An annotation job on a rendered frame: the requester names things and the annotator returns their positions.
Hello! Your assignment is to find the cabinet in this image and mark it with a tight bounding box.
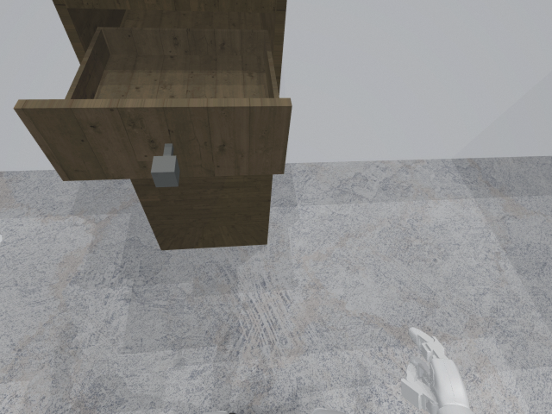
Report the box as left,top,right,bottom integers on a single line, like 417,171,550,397
53,0,287,250

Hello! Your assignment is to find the handle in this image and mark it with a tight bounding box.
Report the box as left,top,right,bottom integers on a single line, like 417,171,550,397
151,143,180,187

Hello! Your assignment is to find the right robot hand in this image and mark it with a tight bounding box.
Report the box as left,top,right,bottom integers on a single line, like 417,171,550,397
401,327,470,414

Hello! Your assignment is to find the drawer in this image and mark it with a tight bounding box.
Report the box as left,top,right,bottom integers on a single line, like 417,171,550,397
14,27,292,181

